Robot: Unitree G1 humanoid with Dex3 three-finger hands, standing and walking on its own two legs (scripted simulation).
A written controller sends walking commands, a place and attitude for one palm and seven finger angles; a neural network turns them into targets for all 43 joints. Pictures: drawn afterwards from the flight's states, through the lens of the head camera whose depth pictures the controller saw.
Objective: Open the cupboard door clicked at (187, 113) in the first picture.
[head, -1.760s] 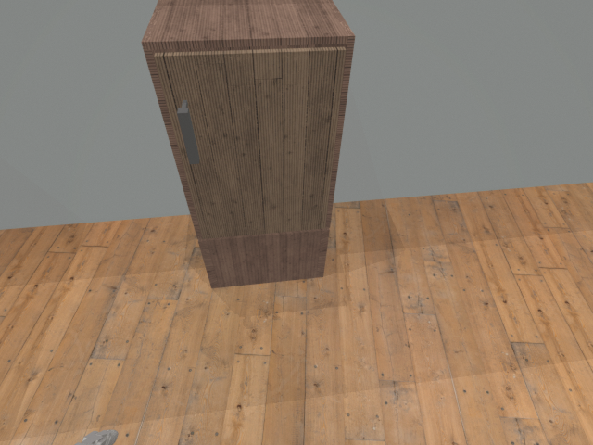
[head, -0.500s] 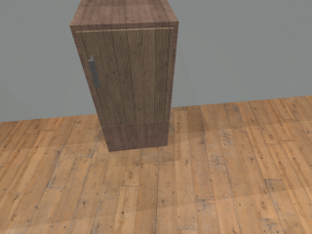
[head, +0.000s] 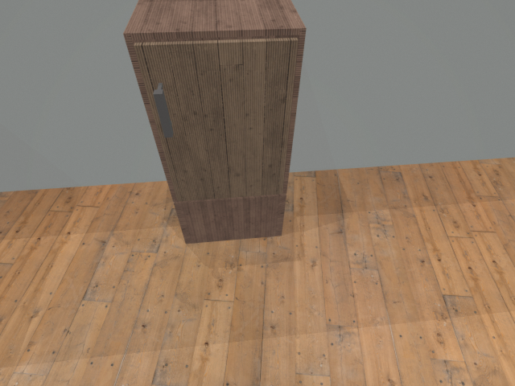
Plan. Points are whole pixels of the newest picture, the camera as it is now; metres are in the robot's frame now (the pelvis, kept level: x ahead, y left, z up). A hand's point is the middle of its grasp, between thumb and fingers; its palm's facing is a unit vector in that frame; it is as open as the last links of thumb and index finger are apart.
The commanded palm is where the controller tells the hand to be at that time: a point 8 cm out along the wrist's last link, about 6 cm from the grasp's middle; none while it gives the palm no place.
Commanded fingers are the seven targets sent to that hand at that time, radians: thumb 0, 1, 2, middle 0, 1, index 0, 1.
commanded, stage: turn to face it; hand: left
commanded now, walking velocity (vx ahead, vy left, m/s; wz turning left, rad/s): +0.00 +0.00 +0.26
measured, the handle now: (164, 110) +0.79 +0.31 -0.02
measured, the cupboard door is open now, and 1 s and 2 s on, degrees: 0 0 0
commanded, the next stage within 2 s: take the last steps up to it in 0.24 s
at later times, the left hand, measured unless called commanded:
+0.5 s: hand out of the picture -0.01 +0.21 -0.19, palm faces +0.13 -0.97 -0.22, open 7.4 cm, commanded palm none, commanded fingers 0.00 0.90 0.90 -0.20 -0.30 -0.20 -0.30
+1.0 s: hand out of the picture +0.12 +0.26 -0.18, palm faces +0.17 -0.97 -0.15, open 7.3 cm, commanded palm none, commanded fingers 0.00 0.90 0.90 -0.20 -0.30 -0.20 -0.30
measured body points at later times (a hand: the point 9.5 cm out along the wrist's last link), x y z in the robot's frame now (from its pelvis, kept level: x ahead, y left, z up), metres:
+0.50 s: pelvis -0.01 +0.01 -0.01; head -0.01 +0.02 +0.44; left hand -0.02 +0.26 -0.17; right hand +0.04 -0.22 -0.16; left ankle +0.00 +0.13 -0.74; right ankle +0.00 -0.11 -0.74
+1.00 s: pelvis +0.11 +0.08 +0.00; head +0.12 +0.10 +0.45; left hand +0.11 +0.31 -0.16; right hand +0.05 -0.12 -0.15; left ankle +0.03 +0.14 -0.74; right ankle +0.20 -0.05 -0.66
